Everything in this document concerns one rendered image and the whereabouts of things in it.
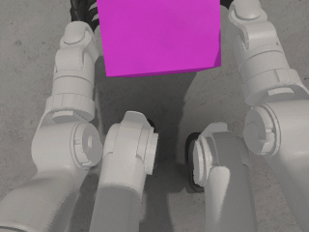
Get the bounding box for robot right forearm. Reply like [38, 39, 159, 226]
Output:
[224, 0, 309, 106]

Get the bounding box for robot left forearm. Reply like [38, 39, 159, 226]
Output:
[31, 20, 99, 158]

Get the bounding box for robot left shin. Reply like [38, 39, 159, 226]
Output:
[102, 111, 151, 160]

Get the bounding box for right robot foot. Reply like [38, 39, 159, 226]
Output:
[185, 132, 205, 193]

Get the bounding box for robot right hand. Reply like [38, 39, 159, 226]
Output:
[219, 0, 234, 10]

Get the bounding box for carton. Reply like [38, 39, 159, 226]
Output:
[97, 0, 221, 78]

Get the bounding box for right robot upper arm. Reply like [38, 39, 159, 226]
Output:
[242, 99, 309, 232]

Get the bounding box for robot left hand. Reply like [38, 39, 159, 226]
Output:
[70, 0, 99, 34]

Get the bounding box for left robot upper arm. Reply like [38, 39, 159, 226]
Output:
[0, 120, 103, 232]

